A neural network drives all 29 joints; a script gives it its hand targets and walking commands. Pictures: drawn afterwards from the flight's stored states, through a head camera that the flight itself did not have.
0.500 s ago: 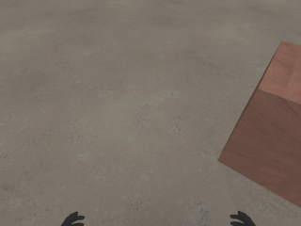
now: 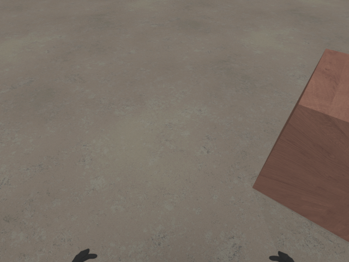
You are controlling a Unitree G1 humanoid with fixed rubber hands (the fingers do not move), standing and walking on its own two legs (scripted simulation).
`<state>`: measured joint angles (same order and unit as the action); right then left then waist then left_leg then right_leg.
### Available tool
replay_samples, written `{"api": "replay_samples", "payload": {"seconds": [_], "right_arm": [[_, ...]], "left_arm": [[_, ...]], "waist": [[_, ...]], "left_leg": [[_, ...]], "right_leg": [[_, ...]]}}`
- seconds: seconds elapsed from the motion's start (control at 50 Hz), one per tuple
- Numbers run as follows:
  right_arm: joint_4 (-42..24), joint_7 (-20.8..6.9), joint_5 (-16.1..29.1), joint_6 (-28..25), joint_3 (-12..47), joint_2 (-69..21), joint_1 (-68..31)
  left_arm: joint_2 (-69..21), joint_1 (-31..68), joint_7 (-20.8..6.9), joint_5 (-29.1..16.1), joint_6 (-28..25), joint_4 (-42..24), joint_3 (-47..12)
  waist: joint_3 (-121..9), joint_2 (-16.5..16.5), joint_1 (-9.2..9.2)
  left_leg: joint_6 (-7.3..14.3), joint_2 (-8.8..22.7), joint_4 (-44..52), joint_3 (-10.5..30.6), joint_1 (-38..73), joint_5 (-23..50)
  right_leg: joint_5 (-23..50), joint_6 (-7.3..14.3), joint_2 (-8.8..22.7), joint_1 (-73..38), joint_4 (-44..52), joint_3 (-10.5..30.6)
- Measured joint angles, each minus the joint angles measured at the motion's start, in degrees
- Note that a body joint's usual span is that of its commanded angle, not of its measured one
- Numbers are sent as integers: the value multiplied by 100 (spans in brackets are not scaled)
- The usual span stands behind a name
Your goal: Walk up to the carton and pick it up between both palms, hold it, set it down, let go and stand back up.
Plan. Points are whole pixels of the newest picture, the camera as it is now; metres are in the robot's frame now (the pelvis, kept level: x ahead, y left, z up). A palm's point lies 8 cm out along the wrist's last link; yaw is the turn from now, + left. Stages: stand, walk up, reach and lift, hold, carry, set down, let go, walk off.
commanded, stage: stand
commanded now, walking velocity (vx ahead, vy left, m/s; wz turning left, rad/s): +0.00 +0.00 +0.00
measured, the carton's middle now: out of the picture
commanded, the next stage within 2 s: walk up in 1.88 s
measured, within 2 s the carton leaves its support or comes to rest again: neither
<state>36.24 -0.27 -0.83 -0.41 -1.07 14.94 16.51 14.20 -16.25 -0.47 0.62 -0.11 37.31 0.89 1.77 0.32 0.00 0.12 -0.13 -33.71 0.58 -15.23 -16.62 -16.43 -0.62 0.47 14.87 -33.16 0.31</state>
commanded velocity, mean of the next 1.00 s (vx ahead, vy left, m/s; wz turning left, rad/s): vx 0.00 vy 0.00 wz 0.00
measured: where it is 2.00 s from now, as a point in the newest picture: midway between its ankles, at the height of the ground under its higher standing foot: outside the picture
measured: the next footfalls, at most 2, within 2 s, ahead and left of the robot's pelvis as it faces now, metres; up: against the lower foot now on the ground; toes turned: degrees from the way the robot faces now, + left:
none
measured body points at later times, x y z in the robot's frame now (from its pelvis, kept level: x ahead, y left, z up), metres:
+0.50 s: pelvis +0.00 +0.00 +0.00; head +0.00 +0.00 +0.45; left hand +0.11 +0.26 -0.11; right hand +0.12 -0.26 -0.10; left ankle +0.02 +0.12 -0.73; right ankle +0.02 -0.13 -0.73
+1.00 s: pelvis +0.00 +0.00 +0.00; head +0.00 +0.00 +0.45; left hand +0.09 +0.26 -0.11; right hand +0.11 -0.26 -0.11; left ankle +0.02 +0.12 -0.73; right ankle +0.02 -0.13 -0.73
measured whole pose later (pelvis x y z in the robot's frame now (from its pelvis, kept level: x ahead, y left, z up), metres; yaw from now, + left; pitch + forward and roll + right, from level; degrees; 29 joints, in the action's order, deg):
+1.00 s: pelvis +0.00 +0.00 +0.00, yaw +1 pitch -2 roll +0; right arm 38.7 0.0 -0.7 -0.2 -0.7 15.3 17.3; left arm 14.8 -17.8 -0.1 0.4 0.1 39.8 0.4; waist 1.8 0.2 0.1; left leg 0.0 -0.5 -32.3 1.6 -14.6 -15.7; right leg -15.7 -0.8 0.7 13.9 -31.6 0.1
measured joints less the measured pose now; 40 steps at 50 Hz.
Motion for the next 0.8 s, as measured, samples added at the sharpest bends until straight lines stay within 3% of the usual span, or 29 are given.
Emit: {"api": "replay_samples", "payload": {"seconds": [0.8], "right_arm": [[195,15,16,14,23,40,70]], "left_arm": [[47,-112,17,-3,15,180,-34]], "waist": [[0,6,6]], "left_leg": [[5,-40,117,82,56,84]], "right_leg": [[68,-23,27,-88,134,-18]]}}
